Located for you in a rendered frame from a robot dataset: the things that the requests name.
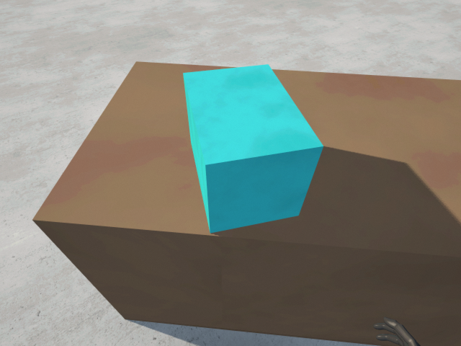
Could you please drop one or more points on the robot right hand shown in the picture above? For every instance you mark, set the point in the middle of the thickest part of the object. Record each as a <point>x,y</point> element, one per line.
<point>402,337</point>

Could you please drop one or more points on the carton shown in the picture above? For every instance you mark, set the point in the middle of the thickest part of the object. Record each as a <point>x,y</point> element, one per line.
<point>254,151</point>

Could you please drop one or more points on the pedestal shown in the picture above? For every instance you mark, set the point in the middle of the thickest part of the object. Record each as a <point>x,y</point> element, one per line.
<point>378,235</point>

